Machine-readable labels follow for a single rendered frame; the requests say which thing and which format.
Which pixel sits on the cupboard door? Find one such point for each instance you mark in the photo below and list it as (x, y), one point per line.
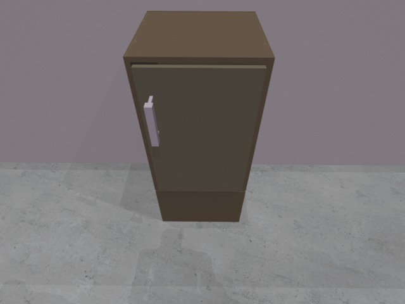
(206, 116)

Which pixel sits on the handle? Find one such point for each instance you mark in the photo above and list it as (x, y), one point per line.
(151, 122)

